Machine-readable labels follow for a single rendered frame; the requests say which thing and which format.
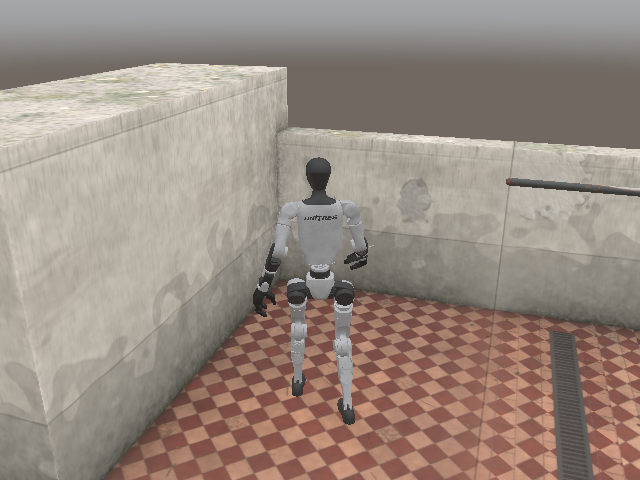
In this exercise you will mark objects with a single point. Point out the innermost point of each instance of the robot left hand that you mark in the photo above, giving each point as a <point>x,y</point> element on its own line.
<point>258,301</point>

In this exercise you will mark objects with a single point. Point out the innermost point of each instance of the left robot forearm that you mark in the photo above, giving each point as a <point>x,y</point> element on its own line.
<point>269,271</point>

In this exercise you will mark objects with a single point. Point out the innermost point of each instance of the robot left foot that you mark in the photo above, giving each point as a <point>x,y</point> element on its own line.
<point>297,389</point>

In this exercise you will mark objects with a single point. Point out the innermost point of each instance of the robot right upper arm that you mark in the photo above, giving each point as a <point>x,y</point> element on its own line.
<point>351,211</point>

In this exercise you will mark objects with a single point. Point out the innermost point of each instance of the robot torso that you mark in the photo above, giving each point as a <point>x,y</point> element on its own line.
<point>319,239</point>

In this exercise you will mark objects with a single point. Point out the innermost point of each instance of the robot right hand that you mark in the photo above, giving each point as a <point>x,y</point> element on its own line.
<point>352,258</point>

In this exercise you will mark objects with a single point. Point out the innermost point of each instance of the right robot forearm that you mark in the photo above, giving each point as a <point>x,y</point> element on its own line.
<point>362,255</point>

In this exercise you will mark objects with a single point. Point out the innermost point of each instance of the robot left upper arm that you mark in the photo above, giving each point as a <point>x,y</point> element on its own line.
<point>283,227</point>

